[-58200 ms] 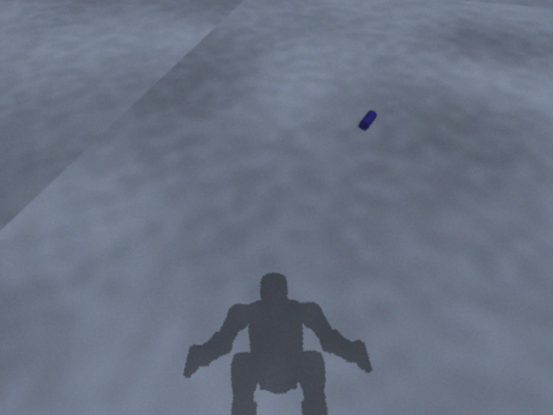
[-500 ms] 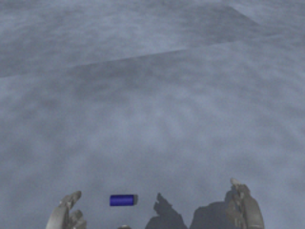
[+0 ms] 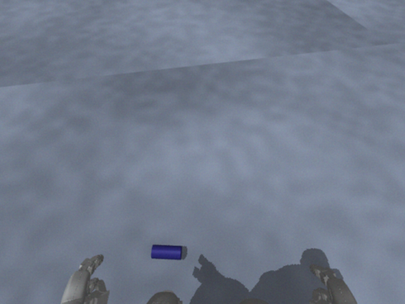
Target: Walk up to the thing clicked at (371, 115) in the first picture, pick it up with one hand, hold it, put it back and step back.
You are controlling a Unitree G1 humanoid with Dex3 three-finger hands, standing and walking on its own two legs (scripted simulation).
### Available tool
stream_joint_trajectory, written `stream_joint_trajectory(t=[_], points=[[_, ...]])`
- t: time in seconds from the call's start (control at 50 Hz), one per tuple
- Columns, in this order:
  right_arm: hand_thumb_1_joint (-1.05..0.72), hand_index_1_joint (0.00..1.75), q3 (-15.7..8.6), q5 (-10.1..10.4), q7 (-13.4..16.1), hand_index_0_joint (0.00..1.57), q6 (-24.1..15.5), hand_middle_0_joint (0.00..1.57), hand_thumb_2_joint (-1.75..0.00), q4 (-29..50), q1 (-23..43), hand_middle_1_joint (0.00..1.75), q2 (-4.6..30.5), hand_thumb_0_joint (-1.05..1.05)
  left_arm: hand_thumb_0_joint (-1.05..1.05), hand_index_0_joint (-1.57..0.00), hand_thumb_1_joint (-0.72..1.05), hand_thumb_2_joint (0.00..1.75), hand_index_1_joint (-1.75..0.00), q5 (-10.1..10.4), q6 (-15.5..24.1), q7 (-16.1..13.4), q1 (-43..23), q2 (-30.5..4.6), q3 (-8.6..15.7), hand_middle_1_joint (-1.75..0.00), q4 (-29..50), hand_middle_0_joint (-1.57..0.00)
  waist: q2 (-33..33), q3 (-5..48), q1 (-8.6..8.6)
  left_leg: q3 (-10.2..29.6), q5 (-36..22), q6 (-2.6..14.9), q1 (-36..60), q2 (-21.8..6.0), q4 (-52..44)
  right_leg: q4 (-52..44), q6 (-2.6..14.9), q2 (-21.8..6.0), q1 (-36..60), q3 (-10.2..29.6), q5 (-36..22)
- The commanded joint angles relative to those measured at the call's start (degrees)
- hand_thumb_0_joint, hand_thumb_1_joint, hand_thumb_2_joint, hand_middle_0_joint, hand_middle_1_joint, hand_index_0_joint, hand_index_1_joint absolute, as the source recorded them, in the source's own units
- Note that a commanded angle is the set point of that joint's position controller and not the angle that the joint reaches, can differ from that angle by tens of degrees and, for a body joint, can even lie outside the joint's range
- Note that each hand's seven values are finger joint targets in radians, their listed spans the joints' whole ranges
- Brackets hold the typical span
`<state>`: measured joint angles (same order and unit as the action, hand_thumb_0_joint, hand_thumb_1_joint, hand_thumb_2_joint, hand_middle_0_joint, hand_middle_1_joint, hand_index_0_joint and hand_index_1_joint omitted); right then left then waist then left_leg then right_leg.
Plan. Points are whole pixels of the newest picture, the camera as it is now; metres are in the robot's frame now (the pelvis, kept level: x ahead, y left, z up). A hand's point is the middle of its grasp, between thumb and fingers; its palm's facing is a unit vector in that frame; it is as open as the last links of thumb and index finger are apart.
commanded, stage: stand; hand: left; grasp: from above
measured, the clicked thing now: (166, 252) +0.41 +0.17 -0.70
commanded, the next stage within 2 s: none
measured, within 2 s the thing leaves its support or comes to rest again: neither
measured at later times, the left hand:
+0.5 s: hand out of the picture +0.04 +0.24 -0.13, palm faces +0.04 -0.95 -0.31, open 7.4 cm
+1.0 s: hand out of the picture +0.04 +0.24 -0.12, palm faces +0.03 -0.94 -0.34, open 7.4 cm
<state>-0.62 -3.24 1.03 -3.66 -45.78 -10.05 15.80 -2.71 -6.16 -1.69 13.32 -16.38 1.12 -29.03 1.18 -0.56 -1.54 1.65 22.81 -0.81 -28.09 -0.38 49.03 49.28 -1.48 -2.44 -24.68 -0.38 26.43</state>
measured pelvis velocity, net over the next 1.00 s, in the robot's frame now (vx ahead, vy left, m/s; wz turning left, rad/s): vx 0.01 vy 0.00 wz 0.02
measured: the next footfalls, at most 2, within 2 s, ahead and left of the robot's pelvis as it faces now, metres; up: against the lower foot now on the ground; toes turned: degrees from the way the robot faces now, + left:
none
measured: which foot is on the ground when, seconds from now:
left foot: down 0.00-1.00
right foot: down 0.00-1.00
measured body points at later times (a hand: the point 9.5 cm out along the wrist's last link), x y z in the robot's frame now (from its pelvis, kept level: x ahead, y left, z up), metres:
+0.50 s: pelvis +0.00 +0.01 +0.04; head +0.00 +0.01 +0.49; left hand +0.04 +0.29 -0.10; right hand +0.08 -0.27 -0.10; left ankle +0.03 +0.13 -0.70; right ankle -0.01 -0.14 -0.70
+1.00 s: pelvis +0.01 +0.00 +0.05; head +0.01 +0.00 +0.50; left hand +0.04 +0.29 -0.09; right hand +0.07 -0.29 -0.09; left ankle +0.03 +0.13 -0.70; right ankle -0.01 -0.14 -0.70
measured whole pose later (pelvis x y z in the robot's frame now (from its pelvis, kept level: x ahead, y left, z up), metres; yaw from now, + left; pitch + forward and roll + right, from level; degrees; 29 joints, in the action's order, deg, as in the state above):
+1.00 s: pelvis +0.01 +0.00 +0.05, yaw +1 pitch -4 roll +0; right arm -1.0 -0.9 0.4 0.0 -65.4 -7.8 17.6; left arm -1.4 0.3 -1.2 8.8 -17.8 1.8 -66.5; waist -0.6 -4.1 -0.5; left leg 2.7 10.1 -1.2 -8.2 -0.9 22.2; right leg 20.1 -1.6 -1.9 -3.5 -2.2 12.6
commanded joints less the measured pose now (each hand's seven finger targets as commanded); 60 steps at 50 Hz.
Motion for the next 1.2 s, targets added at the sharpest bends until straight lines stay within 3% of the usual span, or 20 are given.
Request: stream_joint_trajectory(t=[0.0, 0.04, 0.14, 0.2, 0.4, 0.52, 0.62, 0.76, 0.82, 0.9, 1.02, 1.18], points=[[-0.9, 0.3, -4.5, 0.2, -0.4, 0.2, -0.6, 0.2, -0.9, 2.6, 2.8, 0.3, 9.7, 0.0, 0.0, -0.2, 0.9, 0.9, -0.3, -0.2, 4.7, -0.7, -2.4, -7.8, 4.2, -0.3, -3.8, -0.2, -2.3, 5.1, -0.53, 5.9, -8.1, 5.13, 8.2, -2.7, -13.9, -12.8, 3.05, -1.2, 3.6, 2.7, -7.6], [-0.9, 0.3, -4.6, 0.1, -0.2, 0.2, 0.0, 0.2, -0.9, 1.1, 3.0, 0.3, 9.9, 0.0, 0.0, -0.2, 0.9, 0.9, -0.3, -0.3, 5.6, -0.6, -2.7, -7.7, 4.2, -0.3, -7.7, -0.2, -3.4, 3.4, -0.33, 6.5, -5.3, 4.99, 7.5, -3.1, -16.7, -14.7, 2.74, -1.3, 6.1, 2.3, -8.3], [-0.9, 0.3, -4.3, 0.8, 0.4, 0.2, 0.8, 0.2, -0.9, -3.2, 2.1, 0.3, 9.9, 0.0, 0.0, -0.2, 0.9, 0.9, -0.3, 0.3, 6.9, -0.8, -2.5, -9.1, 4.4, -0.3, -15.7, -0.2, -1.6, 3.9, 0.14, 5.2, -19.0, 4.31, 13.6, -3.1, -17.3, -18.9, 2.83, -2.7, 10.9, 2.9, -19.0], [-0.9, 0.3, -4.2, 1.1, 0.7, 0.2, 1.3, 0.2, -0.9, -6.0, 1.2, 0.3, 10.4, 0.0, 0.0, -0.2, 0.9, 0.9, -0.3, 0.7, 7.1, -1.0, -2.0, -9.7, 4.1, -0.3, -19.8, -0.2, -1.9, 3.4, 0.49, 4.6, -22.3, 3.79, 16.6, -3.4, -18.8, -21.7, 3.01, -3.6, 13.1, 3.2, -22.1], [-0.9, 0.3, -3.6, 1.8, 1.0, 0.2, 2.4, 0.2, -0.9, -11.8, 2.9, 0.3, 11.5, 0.0, 0.0, -0.2, 0.9, 0.9, -0.3, 0.8, 6.9, -1.0, -3.5, -10.9, 3.1, -0.3, -28.6, -0.2, -2.0, -1.4, 0.81, 5.7, -16.5, 2.72, 18.5, -4.5, -27.6, -29.6, 1.77, -3.6, 17.1, 2.2, -16.8], [-0.9, 0.3, -3.5, 1.8, 0.8, 0.2, 2.7, 0.2, -0.9, -13.7, 3.6, 0.3, 12.2, 0.0, 0.0, -0.2, 0.9, 0.9, -0.3, 0.9, 6.7, -0.6, -4.2, -11.0, 2.9, -0.3, -31.5, -0.2, -3.5, -3.3, 0.75, 6.6, -8.9, 2.46, 16.3, -4.8, -31.7, -31.3, 1.64, -3.4, 18.2, 1.8, -13.9], [-0.9, 0.3, -3.3, 1.9, 0.6, 0.2, 2.7, 0.2, -0.9, -14.6, 4.1, 0.3, 11.8, 0.0, 0.0, -0.2, 0.9, 0.9, -0.3, 0.9, 7.0, -0.4, -5.2, -11.5, 2.9, -0.3, -32.6, -0.2, -2.6, -2.8, 0.89, 6.3, -11.3, 2.36, 17.6, -4.8, -31.5, -32.7, 1.6, -4.0, 18.5, 2.2, -14.6], [-0.9, 0.3, -2.9, 2.1, 0.3, 0.2, 2.8, 0.2, -0.9, -15.3, 4.7, 0.3, 12.5, 0.0, 0.0, -0.2, 0.9, 0.9, -0.3, 0.9, 7.0, -0.2, -5.6, -12.2, 2.8, -0.3, -33.8, -0.2, -2.2, -3.4, 0.98, 6.3, -9.6, 2.16, 17.6, -4.8, -32.1, -33.4, 1.5, -3.9, 17.8, 2.0, -12.8], [-0.9, 0.3, -2.8, 2.2, 0.3, 0.2, 2.6, 0.2, -0.9, -15.6, 4.6, 0.3, 12.6, 0.0, 0.0, -0.2, 0.9, 0.9, -0.3, 1.0, 7.2, -0.2, -5.8, -12.3, 2.7, -0.3, -33.9, -0.2, -1.7, -2.0, 1.01, 6.0, -14.0, 2.1, 19.5, -5.0, -31.4, -33.7, 1.66, -4.4, 18.3, 2.4, -15.0], [-0.9, 0.3, -2.4, 2.1, 0.2, 0.2, 2.7, 0.2, -0.9, -16.0, 4.6, 0.3, 12.5, 0.0, 0.0, -0.2, 0.9, 0.9, -0.3, 1.3, 7.3, -0.2, -6.7, -12.9, 2.8, -0.3, -34.0, -0.2, -1.9, -2.3, 1.1, 5.7, -14.3, 2.07, 18.6, -5.0, -31.4, -33.9, 1.82, -4.5, 18.9, 2.5, -15.6], [-0.9, 0.3, -2.2, 2.2, 0.4, 0.2, 2.5, 0.2, -0.9, -16.2, 4.6, 0.3, 13.0, 0.0, 0.0, -0.2, 0.9, 0.9, -0.3, 1.6, 7.4, -0.1, -6.6, -13.1, 2.9, -0.3, -34.2, -0.2, -2.2, -0.3, 1.11, 5.2, -20.0, 2.35, 20.5, -5.5, -30.5, -33.5, 1.89, -4.9, 20.1, 2.7, -20.9], [-0.9, 0.3, -1.9, 2.3, 0.6, 0.2, 2.3, 0.2, -0.9, -16.3, 5.2, 0.3, 13.9, 0.0, 0.0, -0.2, 0.9, 0.9, -0.3, 1.6, 7.2, 0.0, -7.1, -12.8, 2.9, -0.3, -34.5, -0.2, -2.4, 0.6, 0.99, 5.0, -23.9, 2.2, 21.7, -6.1, -30.2, -33.3, 1.69, -4.9, 20.9, 2.4, -23.1]])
